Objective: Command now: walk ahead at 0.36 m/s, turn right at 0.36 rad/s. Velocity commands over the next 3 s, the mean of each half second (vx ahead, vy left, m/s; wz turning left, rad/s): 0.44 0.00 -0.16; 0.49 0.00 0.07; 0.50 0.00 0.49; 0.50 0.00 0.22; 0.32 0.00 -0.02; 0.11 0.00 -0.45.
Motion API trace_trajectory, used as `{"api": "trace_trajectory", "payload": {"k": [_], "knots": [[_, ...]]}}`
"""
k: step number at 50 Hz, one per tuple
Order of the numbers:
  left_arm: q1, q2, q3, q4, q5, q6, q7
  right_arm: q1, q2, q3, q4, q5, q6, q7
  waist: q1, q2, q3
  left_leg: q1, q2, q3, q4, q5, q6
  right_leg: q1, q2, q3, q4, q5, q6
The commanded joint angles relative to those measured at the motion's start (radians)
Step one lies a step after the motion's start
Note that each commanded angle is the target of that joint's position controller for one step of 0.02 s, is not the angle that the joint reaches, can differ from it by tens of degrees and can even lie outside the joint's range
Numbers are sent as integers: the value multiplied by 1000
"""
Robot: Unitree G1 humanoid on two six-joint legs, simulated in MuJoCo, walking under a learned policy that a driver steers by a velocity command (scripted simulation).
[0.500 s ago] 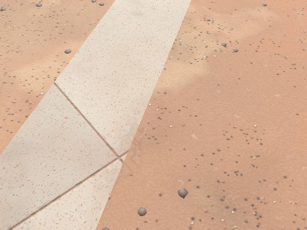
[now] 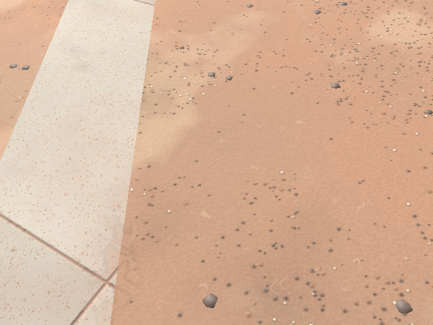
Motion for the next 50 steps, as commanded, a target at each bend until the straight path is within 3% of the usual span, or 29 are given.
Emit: {"api": "trace_trajectory", "payload": {"k": [1, 5, 8, 11, 13, 14, 15, 16, 17, 18, 19, 20, 21, 22, 23, 26, 30, 33, 37, 40, 41, 42, 43, 44, 45, 46, 47, 48, 50], "knots": [[-30, 153, 35, -68, 11, -30, 19, -111, -82, -15, -84, -11, -37, 11, 16, -153, 58, -249, 30, -30, -86, 192, -21, 145, -238, 265, -279, 205, -178], [31, 175, 41, -26, 2, -36, 30, -196, -24, 15, -93, 1, -38, 19, 57, -139, 68, -143, -7, -8, -356, 366, -34, 114, -200, 151, -279, 307, -142], [83, 188, 44, 7, -6, -39, 28, -270, -25, 22, -117, 15, -42, 34, 87, -141, 107, -111, -21, -6, -465, 408, -17, 116, -229, 159, -291, 259, -144], [103, 193, 47, 33, -13, -36, 27, -293, -39, 21, -134, 18, -49, 48, 80, -143, 132, -106, -25, -17, -530, 369, 21, 176, -268, 173, -263, 301, -135], [100, 201, 51, 42, -13, -30, 30, -265, -55, 16, -132, 16, -52, 51, 57, -159, 115, -48, -41, -4, -555, 313, 49, 219, -282, 173, -219, 427, -117], [93, 210, 53, 42, -11, -27, 31, -225, -74, 7, -125, 13, -52, 47, 32, -173, 78, 26, -68, 20, -555, 272, 68, 237, -273, 162, -158, 603, -106], [85, 211, 52, 43, -9, -22, 32, -134, -99, -8, -104, 10, -50, 38, -21, -175, 7, 167, -102, 54, -570, 262, 96, 235, -241, 130, -35, 804, -88], [86, 189, 41, 39, -3, -18, 35, 17, -137, -25, -70, 6, -47, 28, -94, -163, -104, 412, -83, 41, -549, 288, 135, 147, -194, 91, 159, 854, -57], [144, 118, 18, 10, 10, -23, 34, 177, -213, -42, -52, -15, -46, 19, -117, -17, -279, 806, 151, -271, -513, 238, 247, -168, -102, 63, 516, 563, -4], [224, 42, -6, 18, -3, -41, 30, 251, -218, -42, -17, -7, -44, 29, -88, 242, -423, 1000, 323, -724, -684, -44, 348, -416, 54, 119, 796, -243, 37], [111, 147, 16, 9, -27, -53, 22, 224, -134, -17, -17, 13, -42, 25, -123, 159, -300, 927, 294, -723, -766, -183, 300, -532, 2, 173, 887, -243, 30], [14, 176, 22, -23, -38, -61, 17, 146, -114, -8, -22, 14, -35, 18, -107, 97, -141, 773, 269, -576, -788, -144, 265, -578, -53, 119, 876, -154, 22], [-36, 166, 18, -33, -21, -68, 18, 84, -103, -2, -30, 2, -30, 14, -76, 12, -64, 622, 236, -482, -808, -43, 251, -549, -99, 87, 822, -70, 18], [-45, 156, 22, -31, -8, -67, 17, 44, -82, 5, -37, -10, -31, 14, -42, 1, -15, 511, 198, -408, -836, 53, 247, -506, -131, 81, 768, -17, 19], [-13, 142, 22, -22, -9, -59, 16, 21, -67, 10, -41, -18, -35, 13, -8, 28, -13, 444, 175, -365, -864, 95, 248, -450, -153, 85, 745, 15, 21], [11, 99, 12, -9, -4, -35, 20, 10, -72, 8, -22, -3, -51, 12, 25, 41, 19, 342, 153, -258, -933, 169, 271, -430, -173, 61, 661, 50, 50], [-121, 79, 1, -45, 9, -43, 19, 43, -102, 1, 3, 3, -47, 0, -8, 9, 66, 347, 123, -147, -964, 269, 255, -480, -180, 39, 424, 268, 83], [-231, 57, -9, -66, 2, -58, 5, 93, -124, -2, 23, 12, -36, -5, -55, 0, 80, 367, 102, -81, -949, 302, 224, -421, -141, -2, 226, 399, 85], [-321, 73, -5, -102, -10, -67, -18, 161, -144, -8, 57, 23, -13, -6, -85, 10, 95, 496, 160, -105, -896, 301, 208, -431, -116, 1, 107, 373, 58], [-283, 107, 10, -105, -6, -73, -27, 160, -159, -14, 69, 26, 6, -13, -42, 31, 69, 575, 190, -129, -797, 449, 179, -350, -87, -9, 55, 251, 16], [-191, 131, 26, -84, -2, -75, -23, 141, -159, -12, 69, 26, 13, -14, 20, 30, 17, 565, 160, -108, -682, 598, 159, -215, -56, -36, 19, 241, -6], [-34, 182, 52, -45, 3, -76, -13, 144, -123, 3, 64, 16, 14, -16, 93, 11, -97, 480, 102, -71, -481, 621, 127, 33, -72, -25, 36, 258, -37], [146, 270, 72, -26, 16, -70, 1, 157, -42, 34, 32, -18, 10, -16, 144, -148, -277, 266, 20, -21, -131, 287, 81, 340, -300, 222, 70, 279, -98], [149, 308, 75, -16, 26, -66, -6, 288, 34, 54, 23, 14, -12, -10, 67, -404, -380, -76, -127, -85, 149, -254, 38, 571, -466, 681, -86, 23, -233], [127, 199, 51, -28, 16, -67, -6, 205, -92, 25, 39, 40, -21, -8, 115, -243, -287, -181, -72, -168, 245, -224, 40, 508, -435, 649, -138, -95, -193], [72, 163, 37, -26, 11, -68, -2, 112, -126, 12, 11, 48, -24, -6, 111, -187, -156, -221, -30, -145, 243, -126, 46, 388, -407, 482, -148, -48, -155], [10, 142, 29, -27, 15, -70, -2, 72, -109, 14, 4, 38, -22, -10, 78, -115, -93, -184, 14, -127, 204, -41, 39, 263, -369, 377, -172, 54, -138], [-37, 115, 23, -25, 18, -74, -4, 61, -99, 9, 3, 26, -14, -11, 50, -120, -37, -153, 39, -130, 149, 15, 32, 170, -330, 287, -206, 129, -130], [-74, 96, 23, -13, 25, -90, -2, 105, -65, 8, 15, 32, 11, -9, 8, -149, -17, -68, 63, -130, 118, 76, 18, 80, -302, 176, -268, 212, -127]]}}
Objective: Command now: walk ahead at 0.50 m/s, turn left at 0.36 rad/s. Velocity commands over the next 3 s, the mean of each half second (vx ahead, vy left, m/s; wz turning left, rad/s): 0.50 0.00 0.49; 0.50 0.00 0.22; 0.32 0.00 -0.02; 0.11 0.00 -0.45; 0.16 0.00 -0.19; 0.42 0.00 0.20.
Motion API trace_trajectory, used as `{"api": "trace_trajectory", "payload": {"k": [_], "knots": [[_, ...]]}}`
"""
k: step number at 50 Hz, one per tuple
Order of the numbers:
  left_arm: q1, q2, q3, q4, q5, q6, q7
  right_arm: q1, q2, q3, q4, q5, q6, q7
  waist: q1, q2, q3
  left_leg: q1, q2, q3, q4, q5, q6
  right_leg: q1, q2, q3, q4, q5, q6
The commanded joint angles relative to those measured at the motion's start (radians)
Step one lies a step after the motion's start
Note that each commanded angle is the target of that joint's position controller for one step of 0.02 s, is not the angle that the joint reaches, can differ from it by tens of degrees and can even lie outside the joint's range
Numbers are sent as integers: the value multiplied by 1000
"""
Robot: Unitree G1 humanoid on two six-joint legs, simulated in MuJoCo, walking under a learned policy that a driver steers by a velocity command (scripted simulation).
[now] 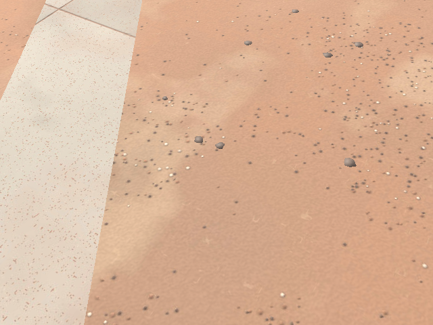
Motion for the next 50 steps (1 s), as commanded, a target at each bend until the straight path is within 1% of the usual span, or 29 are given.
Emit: {"api": "trace_trajectory", "payload": {"k": [1, 5, 9, 12, 14, 16, 17, 18, 19, 20, 21, 22, 23, 24, 25, 26, 29, 31, 34, 38, 41, 43, 44, 45, 46, 47, 48, 49, 50], "knots": [[22, 102, 34, -25, 3, -30, 6, 18, -59, -25, -66, 4, 11, -2, 2, -133, -59, -167, 83, -55, 4, 93, -15, 189, -273, 242, -298, 130, -143], [30, 128, 48, 11, 7, -33, 19, -56, -34, -23, -97, -6, 26, -2, 3, -96, -3, -255, 82, -65, -138, 236, -35, 203, -262, 91, -332, 256, -140], [48, 156, 57, 32, 1, -19, 32, -179, -6, -11, -136, -11, 14, 24, 48, -80, 36, -222, 66, 16, -382, 401, -22, 234, -243, -31, -346, 267, -112], [97, 178, 67, 61, -12, 0, 36, -269, 2, -4, -180, -10, 12, 41, 81, -68, 68, -250, 57, 59, -482, 383, 4, 329, -275, -68, -323, 307, -108], [109, 192, 73, 73, -23, 16, 37, -298, -6, -7, -207, -9, 12, 52, 80, -76, 72, -258, 41, 89, -520, 318, 29, 400, -295, -88, -277, 400, -97], [90, 219, 80, 72, -31, 31, 42, -272, -33, -22, -222, -9, 16, 59, 43, -108, 29, -170, -13, 143, -532, 222, 67, 440, -298, -116, -171, 701, -76], [80, 235, 85, 68, -35, 39, 47, -221, -55, -34, -217, -8, 20, 58, 7, -129, -13, -92, -51, 171, -525, 167, 89, 450, -295, -125, -80, 865, -65], [65, 245, 86, 64, -39, 48, 49, -112, -93, -56, -196, -5, 24, 54, -57, -134, -73, 48, -92, 187, -541, 143, 118, 426, -280, -137, 74, 948, -51], [48, 232, 79, 59, -43, 48, 51, 52, -150, -89, -156, -4, 28, 39, -149, -109, -155, 306, -124, 166, -616, 209, 159, 308, -239, -157, 301, 858, -15], [85, 143, 49, 37, -4, 36, 50, 149, -241, -113, -132, -3, 40, 16, -146, 79, -232, 596, 58, -125, -617, 269, 221, 18, -166, -147, 628, 231, 33], [139, 62, 18, -18, -2, 2, 38, 88, -298, -113, -169, -5, 24, 21, -43, 238, -367, 854, 270, -731, -790, 40, 436, -359, 55, 46, 948, -427, 82], [18, 161, 35, -32, -37, -33, 22, 101, -205, -87, -180, -9, 11, 30, -122, 76, -370, 847, 277, -738, -887, -28, 390, -469, 1, 208, 975, -380, 59], [-45, 170, 36, -58, -60, -49, 16, 71, -163, -75, -172, -12, -2, 30, -109, 44, -231, 729, 247, -597, -894, 14, 350, -506, -37, 195, 918, -293, 36], [-47, 156, 33, -49, -42, -55, 24, 7, -137, -66, -176, -11, -9, 31, -53, -50, -136, 568, 201, -479, -893, 130, 312, -463, -84, 189, 822, -217, 34], [-31, 166, 40, -33, -16, -48, 29, -52, -94, -53, -185, -15, -11, 26, -16, -47, -105, 458, 168, -383, -898, 242, 290, -394, -118, 186, 738, -170, 41], [-3, 168, 44, -23, -11, -35, 26, -81, -77, -45, -200, -28, -12, 20, 11, -17, -91, 380, 146, -332, -917, 323, 283, -330, -137, 185, 710, -135, 49], [10, 128, 35, -14, 0, -4, 26, -63, -92, -45, -176, -28, -22, 8, 22, -11, -75, 278, 118, -220, -955, 500, 283, -288, -142, 147, 604, -66, 90], [-57, 106, 24, -34, 2, 2, 27, -34, -108, -47, -155, -27, -23, -4, 0, -3, -46, 263, 94, -158, -971, 532, 263, -318, -139, 134, 482, 46, 109], [-156, 85, 14, -50, -5, -4, 18, 0, -113, -44, -131, -22, -19, -11, -46, 18, -29, 268, 54, -94, -969, 456, 211, -283, -108, 119, 255, 253, 107], [-263, 89, 10, -77, -20, -18, -2, 66, -126, -44, -91, -16, -15, -10, -96, 29, 13, 343, 104, -133, -958, 340, 204, -283, -76, 116, 100, 327, 83], [-285, 105, 15, -95, -18, -27, -19, 97, -132, -48, -66, -16, -3, -16, -91, 37, 24, 475, 164, -176, -894, 414, 193, -333, -62, 123, 41, 221, 40], [-233, 122, 23, -86, -18, -30, -23, 87, -142, -52, -61, -16, 6, -21, -55, 60, 4, 516, 175, -180, -836, 559, 170, -264, -41, 107, 22, 136, 7], [-157, 141, 34, -68, -17, -32, -20, 66, -148, -53, -64, -17, 9, -22, -8, 68, -41, 512, 152, -159, -753, 732, 155, -147, -9, 77, 4, 119, -16], [-20, 179, 53, -31, -13, -33, -14, 50, -131, -44, -70, -21, 12, -21, 63, 49, -139, 461, 99, -114, -588, 818, 128, 64, -10, 71, 1, 170, -52], [156, 238, 65, -6, 1, -31, -6, 53, -86, -24, -93, -39, 12, -23, 127, -45, -295, 274, 32, -74, -300, 578, 93, 369, -179, 261, 41, 204, -121], [220, 294, 82, 29, -3, -25, -14, 214, 12, 3, -93, -23, -7, -15, 59, -345, -418, -122, -147, -32, 54, -144, 16, 712, -395, 736, -48, -11, -289], [228, 194, 57, 28, -27, -22, -16, 152, -79, -10, -83, -10, -19, -11, 107, -248, -380, -254, -108, -125, 147, -230, 20, 705, -383, 840, -148, -227, -261], [153, 158, 44, 19, -26, -17, -10, 33, -126, -24, -115, 5, -27, -7, 111, -170, -218, -313, -54, -96, 156, -143, 24, 572, -352, 687, -171, -234, -215], [84, 149, 37, 8, -13, -10, -6, -32, -116, -20, -132, -3, -31, -9, 84, -84, -130, -288, -4, -54, 109, -58, 24, 425, -311, 576, -192, -137, -190]]}}
Over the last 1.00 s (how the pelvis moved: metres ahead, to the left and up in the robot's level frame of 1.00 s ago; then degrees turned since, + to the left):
0.54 -0.04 0.00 1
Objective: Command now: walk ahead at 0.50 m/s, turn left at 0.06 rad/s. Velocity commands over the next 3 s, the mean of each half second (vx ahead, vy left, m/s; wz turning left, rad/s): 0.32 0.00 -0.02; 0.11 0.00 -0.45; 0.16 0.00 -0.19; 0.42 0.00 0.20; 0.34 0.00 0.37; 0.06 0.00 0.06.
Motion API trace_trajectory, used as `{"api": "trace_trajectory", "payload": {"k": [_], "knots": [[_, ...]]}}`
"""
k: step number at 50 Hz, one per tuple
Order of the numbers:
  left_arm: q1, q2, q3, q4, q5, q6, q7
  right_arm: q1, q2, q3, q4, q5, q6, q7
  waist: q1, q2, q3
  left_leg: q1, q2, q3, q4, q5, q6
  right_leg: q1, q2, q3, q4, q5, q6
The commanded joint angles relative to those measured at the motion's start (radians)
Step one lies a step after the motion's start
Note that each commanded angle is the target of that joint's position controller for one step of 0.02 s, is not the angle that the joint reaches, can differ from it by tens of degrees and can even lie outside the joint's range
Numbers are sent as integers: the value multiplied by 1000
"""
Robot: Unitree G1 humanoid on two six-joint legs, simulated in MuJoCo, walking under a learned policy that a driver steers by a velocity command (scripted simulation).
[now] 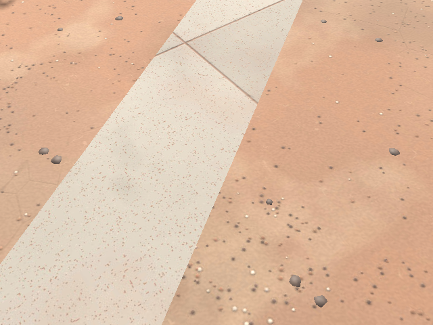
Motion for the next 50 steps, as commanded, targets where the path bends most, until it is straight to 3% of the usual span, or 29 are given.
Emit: {"api": "trace_trajectory", "payload": {"k": [1, 2, 5, 7, 11, 15, 17, 18, 19, 20, 21, 22, 23, 24, 25, 27, 30, 32, 35, 37, 39, 40, 41, 42, 43, 44, 46, 50], "knots": [[137, 120, 32, -10, 9, 8, 8, -117, -125, -26, -127, -8, -40, 2, 83, -48, -59, -466, 122, -2, 120, 120, -9, 423, -307, 452, -292, -58, -185], [120, 105, 25, -11, 18, 4, 9, -95, -114, -29, -123, -11, -36, 3, 51, -75, -52, -406, 150, -4, 79, 155, -13, 357, -278, 398, -315, 19, -178], [119, 111, 27, 7, 4, -5, 9, -58, -68, -20, -109, -12, -17, 0, 20, -101, -45, -364, 169, 24, -19, 181, -40, 281, -250, 292, -370, 139, -195], [133, 140, 35, 23, 2, -4, 16, -122, -54, -14, -131, -19, -14, -2, 30, -84, -18, -405, 181, 37, -123, 258, -61, 270, -248, 244, -400, 189, -202], [154, 155, 36, 50, 2, 17, 30, -230, -19, 0, -148, -26, -29, 5, 62, -82, -15, -288, 128, 90, -413, 491, -71, 246, -174, 79, -350, 519, -140], [202, 160, 34, 90, -6, 39, 38, -298, -36, -7, -165, -23, -37, 22, 85, -100, -39, -230, 85, 77, -548, 573, -48, 336, -203, 95, -276, 496, -117], [181, 168, 37, 97, -10, 50, 43, -278, -65, -18, -163, -30, -41, 29, 56, -108, -55, -190, 78, 64, -597, 523, -18, 376, -224, 125, -203, 480, -96], [156, 167, 37, 97, -12, 54, 45, -222, -76, -25, -143, -36, -43, 29, 19, -101, -76, -115, 65, 75, -647, 552, 0, 376, -210, 120, -137, 492, -77], [175, 147, 31, 100, -9, 55, 45, -158, -109, -38, -120, -49, -47, 22, -2, -70, -115, 19, 73, 76, -693, 700, 24, 348, -158, 113, -31, 484, -46], [214, 99, 12, 83, 17, 47, 43, -87, -179, -50, -120, -68, -50, 11, -3, 46, -236, 274, 233, -54, -600, 1146, 90, 205, -90, 91, 164, 237, 3], [364, 12, -20, 112, 13, 47, 37, -67, -153, -38, -121, -75, -34, 5, 24, 237, -382, 520, 466, -281, -569, 1332, 271, -19, 0, 84, 448, -413, 70], [341, 98, -1, 126, -10, 57, 36, -44, -96, -27, -120, -49, -15, 8, -16, 189, -428, 489, 465, -326, -597, 1177, 286, -63, -11, 161, 561, -598, 85], [254, 161, 21, 97, -26, 72, 40, -86, -112, -31, -122, -32, -3, 7, -22, 137, -327, 406, 430, -277, -648, 975, 254, -141, -30, 148, 636, -564, 94], [201, 157, 26, 86, -25, 92, 51, -143, -104, -28, -124, -28, 4, 0, -7, 79, -250, 305, 398, -233, -693, 793, 220, -172, -58, 130, 644, -503, 104], [184, 149, 31, 82, -18, 117, 63, -205, -89, -22, -126, -30, 9, -4, 18, 71, -179, 177, 373, -181, -748, 634, 201, -152, -82, 124, 613, -451, 117], [214, 123, 35, 81, -13, 157, 81, -284, -96, -27, -124, -48, 16, -10, 63, 138, -117, -25, 326, -87, -836, 444, 187, -37, -88, 85, 570, -358, 137], [217, 102, 40, 66, -5, 171, 87, -311, -99, -34, -110, -48, 17, -25, 70, 135, -120, -76, 326, 4, -864, 406, 198, 13, -97, 54, 501, -286, 129], [175, 89, 36, 44, -2, 170, 80, -320, -108, -39, -99, -42, 21, -36, 57, 120, -128, -62, 339, 37, -866, 391, 199, 33, -114, 46, 417, -238, 114], [142, 100, 40, 20, -2, 168, 64, -314, -129, -48, -80, -35, 36, -44, 45, 113, -137, -26, 366, 57, -861, 363, 194, 72, -114, 22, 321, -210, 90], [148, 109, 46, 14, -2, 170, 53, -317, -142, -52, -68, -23, 47, -42, 54, 111, -130, -5, 376, 72, -839, 333, 173, 112, -105, 1, 234, -199, 63], [205, 112, 56, 34, 2, 171, 42, -327, -138, -54, -56, -3, 59, -39, 91, 89, -121, -28, 345, 123, -763, 264, 111, 214, -68, -35, 57, -107, 16], [229, 135, 66, 39, 10, 171, 42, -293, -106, -50, -35, 4, 65, -37, 93, 22, -85, -80, 295, 175, -649, 186, 44, 255, -72, 21, -60, -51, -25], [253, 225, 88, 28, 10, 169, 60, -263, -44, -38, -37, -18, 70, -28, 68, -246, -50, -275, 165, 293, -350, -16, -64, 321, -283, 350, -218, 31, -120], [242, 315, 100, -1, 13, 154, 61, -355, -58, -44, -99, -33, 59, -29, 82, -320, -13, -478, 29, 180, -164, -176, -97, 288, -409, 623, -297, -127, -283], [233, 280, 95, -5, 32, 123, 56, -428, -93, -54, -117, -20, 46, -26, 111, -231, -14, -527, 55, 57, -79, -101, -67, 273, -385, 652, -372, -413, -283], [191, 243, 85, -7, 23, 97, 57, -415, -122, -68, -109, -3, 36, -22, 79, -207, 12, -552, 84, 26, -85, 27, -41, 281, -351, 606, -396, -541, -218], [148, 186, 66, -8, -6, 81, 66, -369, -132, -80, -64, -19, 21, -26, 52, -183, 8, -535, 100, 26, -125, 170, -47, 310, -301, 512, -388, -468, -145], [191, 155, 54, -2, 8, 71, 84, -375, -76, -69, -38, -25, -9, -13, 52, -139, -29, -449, 69, 47, -255, 330, -75, 373, -225, 352, -344, -79, -120]]}}
Over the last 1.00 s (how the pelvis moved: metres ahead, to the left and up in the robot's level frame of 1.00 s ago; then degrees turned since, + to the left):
0.57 0.11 -0.01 22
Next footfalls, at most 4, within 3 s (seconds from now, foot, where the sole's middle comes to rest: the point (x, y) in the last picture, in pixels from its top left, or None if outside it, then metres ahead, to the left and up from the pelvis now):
0.38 left None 0.37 0.13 -0.76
0.80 right None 0.27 -0.11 -0.76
1.24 left None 0.47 0.07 -0.76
1.64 right None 0.42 -0.20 -0.76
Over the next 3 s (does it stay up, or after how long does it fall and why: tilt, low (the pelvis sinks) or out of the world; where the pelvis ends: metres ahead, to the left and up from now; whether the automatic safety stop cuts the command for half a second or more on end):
stays up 0.91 -0.18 0.01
